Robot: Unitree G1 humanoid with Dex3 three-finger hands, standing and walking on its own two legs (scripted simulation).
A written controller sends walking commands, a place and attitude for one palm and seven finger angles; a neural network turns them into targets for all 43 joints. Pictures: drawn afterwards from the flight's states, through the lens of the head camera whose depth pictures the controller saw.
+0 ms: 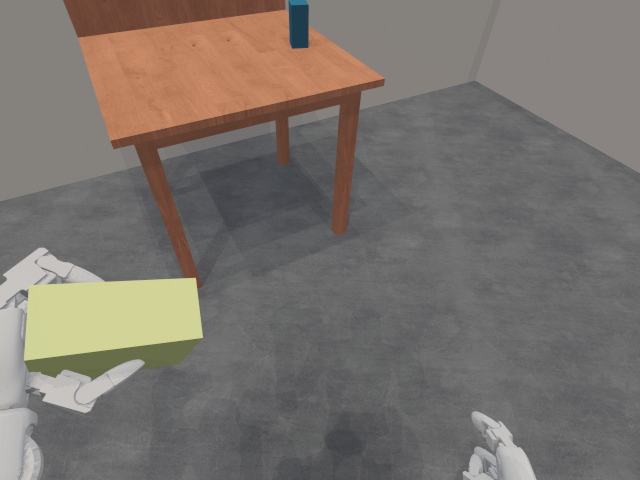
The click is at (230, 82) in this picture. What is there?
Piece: table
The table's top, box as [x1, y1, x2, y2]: [78, 10, 384, 148]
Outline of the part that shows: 384,78 309,26 308,47 292,49 289,43 288,12 286,10 78,38 113,148 383,85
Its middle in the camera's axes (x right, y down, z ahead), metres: -0.33 -0.60 +1.30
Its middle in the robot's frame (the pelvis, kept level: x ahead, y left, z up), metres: +1.36 +0.41 -0.07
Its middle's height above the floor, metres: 0.71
